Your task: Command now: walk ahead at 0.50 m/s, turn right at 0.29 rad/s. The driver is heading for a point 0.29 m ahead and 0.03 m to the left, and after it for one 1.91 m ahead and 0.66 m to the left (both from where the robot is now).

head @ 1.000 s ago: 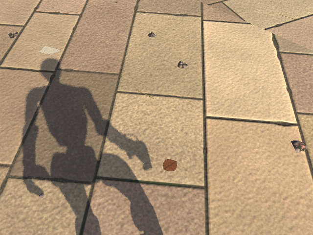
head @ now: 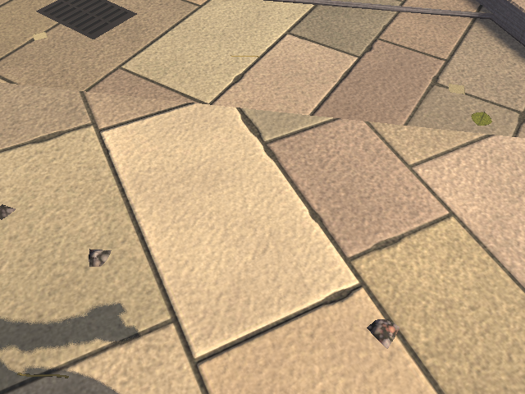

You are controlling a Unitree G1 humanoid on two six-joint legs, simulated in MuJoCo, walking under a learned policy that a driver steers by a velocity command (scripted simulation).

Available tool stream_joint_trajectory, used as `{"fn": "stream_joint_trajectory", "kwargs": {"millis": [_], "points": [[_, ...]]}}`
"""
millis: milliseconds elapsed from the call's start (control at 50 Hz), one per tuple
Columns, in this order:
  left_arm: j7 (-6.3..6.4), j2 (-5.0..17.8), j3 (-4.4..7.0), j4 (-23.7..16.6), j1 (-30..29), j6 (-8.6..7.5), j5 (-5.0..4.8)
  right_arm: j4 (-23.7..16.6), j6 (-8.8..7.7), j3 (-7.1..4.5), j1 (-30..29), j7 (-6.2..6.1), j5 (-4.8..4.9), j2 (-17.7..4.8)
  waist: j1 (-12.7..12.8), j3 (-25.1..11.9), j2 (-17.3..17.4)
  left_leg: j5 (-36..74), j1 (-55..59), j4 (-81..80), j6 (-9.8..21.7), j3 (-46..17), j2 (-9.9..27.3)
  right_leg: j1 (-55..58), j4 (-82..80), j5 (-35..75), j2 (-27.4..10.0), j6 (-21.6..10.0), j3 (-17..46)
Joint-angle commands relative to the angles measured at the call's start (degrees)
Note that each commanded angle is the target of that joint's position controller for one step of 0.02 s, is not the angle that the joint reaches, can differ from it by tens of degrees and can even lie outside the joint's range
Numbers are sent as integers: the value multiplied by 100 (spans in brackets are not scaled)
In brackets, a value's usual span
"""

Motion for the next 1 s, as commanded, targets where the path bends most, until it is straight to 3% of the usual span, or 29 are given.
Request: {"fn": "stream_joint_trajectory", "kwargs": {"millis": [20,40,80,140,200,300,340,360,380,400,420,440,460,480,500,520,600,680,740,800,840,860,880,900,920,940,960,980,1000], "points": [[-3,697,141,-601,-490,-159,104,-78,73,-143,685,-21,-25,-566,-425,-109,345,-535,2137,-1532,1069,-2540,1866,-2509,689,684,-711,36,-22],[-34,603,139,-626,-457,-163,106,-62,65,-99,636,-35,-76,-507,-270,-104,483,-120,1826,-1646,1028,-2193,1701,-2223,430,835,-879,18,-94],[-62,394,91,-620,-369,-149,89,33,39,-92,727,-38,-26,-510,-186,-154,686,425,1626,-1828,1100,-1792,1572,-2037,-7,883,-983,62,-318],[-59,227,-2,-856,-918,-177,175,145,59,-157,944,-83,64,-814,-283,-38,589,1004,1502,-2054,1226,-1469,1561,-2144,-1016,1363,-1079,200,-546],[-109,126,-70,-970,-1462,-244,150,198,155,-181,1131,-128,131,-946,-431,32,579,1080,1296,-2047,1054,-1052,1297,-1672,-2264,2283,-891,299,-694],[-228,317,-27,-1155,-2109,-347,51,347,290,-180,1640,-162,198,-1010,-582,96,710,744,1472,-1662,893,-1303,1445,-1021,-3300,2603,-580,329,-702],[-236,496,54,-1107,-1852,-397,45,340,346,-200,1573,-197,206,-1082,-314,3,784,635,1504,-1315,735,-1477,1499,-402,-3689,2446,-539,202,-701],[-202,642,138,-968,-1407,-405,69,327,358,-175,1555,-209,187,-1020,-76,-209,752,938,1367,-884,609,-1389,1328,331,-3854,2354,-498,82,-765],[-143,904,253,-834,-691,-418,146,262,339,-96,1493,-201,132,-790,282,-691,595,948,908,133,406,-1141,990,1481,-3788,2350,-890,-144,-466],[-71,1374,367,-730,327,-376,229,51,306,58,1462,-209,-49,-328,641,-1601,-402,-696,-187,2061,127,-631,493,3034,-3646,2457,-2146,-491,752],[-127,1547,390,-617,444,-302,271,-97,212,110,2123,-209,174,-149,279,-2039,-2007,-2603,-1816,3504,-5,-522,116,3851,-4360,1146,-3052,-1243,3019],[-149,985,262,-653,230,-307,209,29,223,-42,1882,-230,277,-756,371,-1380,-1105,-2264,-2276,4180,-31,-828,451,3313,-4589,422,-2805,-1126,2826],[-153,699,166,-666,-66,-319,157,-47,252,-105,1473,-220,265,-902,341,-775,-762,-1717,-2384,4233,-9,-768,620,2677,-4669,610,-2574,-928,1924],[-177,544,102,-667,-429,-328,178,-31,303,-110,1347,-228,223,-804,153,-498,-431,-1293,-2131,4122,-54,-693,803,2064,-4837,1124,-2306,-823,1335],[-195,405,71,-636,-688,-335,193,-70,356,-129,1250,-218,169,-733,16,-224,-456,-1020,-2010,3895,-90,-686,925,1616,-5025,1515,-2118,-802,877],[-193,389,72,-597,-836,-358,225,-94,420,-129,1275,-190,176,-625,-121,-102,-553,-827,-1758,3785,-115,-684,1035,1258,-5206,1805,-2016,-762,493],[-134,554,172,-387,-838,-453,240,-307,560,-104,986,-150,148,-403,-224,58,-266,-184,-1870,3342,-257,-680,1084,1038,-5519,2849,-2025,-880,-391],[-66,765,237,-220,-729,-404,224,-518,541,-45,415,-27,132,-313,-66,196,-167,863,-1769,2069,-242,-471,1023,1166,-5584,3057,-1911,-763,-1184],[-35,941,289,-88,-491,-339,160,-764,529,-1,-195,76,117,-286,156,378,-92,1071,-1666,1343,-129,-172,946,1403,-5556,3010,-1993,-672,-1532],[-36,1083,345,47,-311,-240,64,-1002,545,-13,-551,154,128,-372,220,494,-125,601,-1688,934,72,38,863,1920,-5303,3278,-2149,-544,-1730],[-23,1237,385,73,-340,-164,21,-1095,563,-77,-477,182,116,-503,67,332,-262,25,-1249,798,283,337,593,2146,-4743,4713,-2174,-424,-1920],[-7,1333,409,66,-371,-121,-7,-1066,582,-151,-179,173,110,-629,-136,78,-370,-265,-726,784,408,537,350,2179,-4176,5757,-2136,-355,-2027],[7,1355,405,52,-457,-67,-34,-888,593,-289,575,148,127,-838,-590,-327,-316,-139,292,486,584,702,47,1989,-3139,6380,-1971,-225,-2212],[33,1199,333,23,-366,-70,15,-610,630,-503,1571,58,142,-1243,-1030,-859,-90,145,1959,311,810,436,-50,1069,-1705,5763,-1734,7,-2304],[-10,483,100,-259,62,-157,298,-558,647,-652,1831,-54,177,-1973,-656,-1273,1467,78,3977,140,1616,-2240,1486,-1422,502,1194,-988,397,-2209],[-77,459,1,-418,-96,-393,205,-804,544,-557,1867,-11,144,-1912,-675,-2338,1408,-1028,4729,-993,2358,-4911,2280,-2516,1588,-851,-263,452,-753],[-131,933,124,-570,-855,-514,-53,-740,463,-424,1802,42,95,-1465,-927,-1747,708,-955,4404,-1293,1954,-4282,2151,-3097,1720,-361,-567,325,-385],[-125,875,94,-641,-1036,-574,-71,-716,411,-371,1553,40,103,-1286,-752,-1080,602,-596,3617,-1268,1751,-3498,1932,-3152,1325,156,-785,219,-462],[-68,846,99,-550,-998,-577,74,-780,404,-304,1131,22,114,-1082,-473,-680,267,-58,2746,-1254,1557,-2856,1678,-2797,857,547,-1018,229,-464]]}}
